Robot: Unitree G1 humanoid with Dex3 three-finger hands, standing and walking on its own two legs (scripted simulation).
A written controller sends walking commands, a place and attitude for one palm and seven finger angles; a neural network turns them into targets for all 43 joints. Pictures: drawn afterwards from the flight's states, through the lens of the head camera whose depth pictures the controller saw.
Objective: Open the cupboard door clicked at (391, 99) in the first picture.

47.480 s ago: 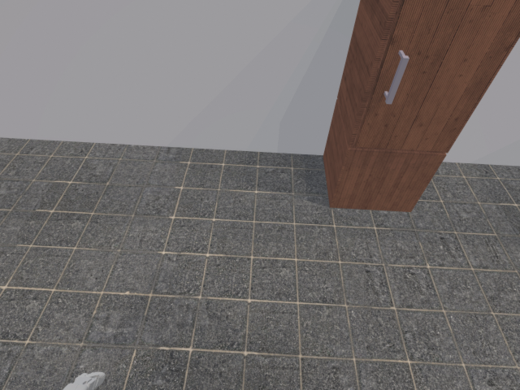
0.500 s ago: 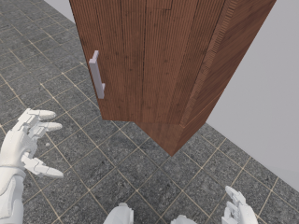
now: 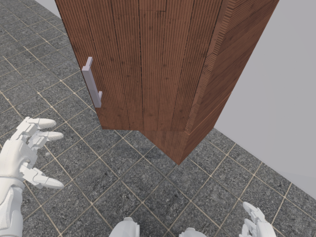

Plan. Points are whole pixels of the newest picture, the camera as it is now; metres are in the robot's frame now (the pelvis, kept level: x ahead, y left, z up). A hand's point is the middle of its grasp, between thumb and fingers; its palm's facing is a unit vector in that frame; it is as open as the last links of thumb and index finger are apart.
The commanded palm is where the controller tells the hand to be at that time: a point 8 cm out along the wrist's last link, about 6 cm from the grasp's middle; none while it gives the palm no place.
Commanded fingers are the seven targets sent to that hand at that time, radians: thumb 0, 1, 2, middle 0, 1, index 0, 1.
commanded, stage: raise the hand with hooked fingers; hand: left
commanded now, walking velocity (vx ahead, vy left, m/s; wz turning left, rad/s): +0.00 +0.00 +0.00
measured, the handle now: (94, 84) +0.53 +0.23 +0.03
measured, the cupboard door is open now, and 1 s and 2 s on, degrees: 43 43 43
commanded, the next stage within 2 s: move the hooked fingers beside the handle in 0.06 s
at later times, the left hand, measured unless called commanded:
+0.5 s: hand (61, 135) +0.34 +0.26 +0.06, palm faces +0.03 -1.00 -0.04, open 14.0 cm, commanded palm +0.31 +0.31 +0.05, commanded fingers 0.00 -0.50 0.30 -0.30 -1.20 -0.30 -1.20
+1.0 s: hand (68, 116) +0.40 +0.26 +0.05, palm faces +0.04 -1.00 -0.02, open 14.0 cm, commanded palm +0.37 +0.32 +0.05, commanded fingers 0.00 -0.50 0.30 -0.30 -1.20 -0.30 -1.20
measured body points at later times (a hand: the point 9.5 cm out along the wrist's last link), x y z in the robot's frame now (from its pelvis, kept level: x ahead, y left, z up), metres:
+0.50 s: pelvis +0.00 -0.02 -0.01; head +0.08 +0.00 +0.44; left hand +0.33 +0.31 +0.06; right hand +0.13 -0.28 -0.10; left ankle +0.04 +0.10 -0.68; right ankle +0.00 -0.12 -0.68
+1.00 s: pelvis +0.00 +0.00 -0.01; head +0.10 +0.02 +0.43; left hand +0.39 +0.32 +0.05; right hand +0.09 -0.27 -0.11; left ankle +0.04 +0.10 -0.68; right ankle +0.00 -0.12 -0.68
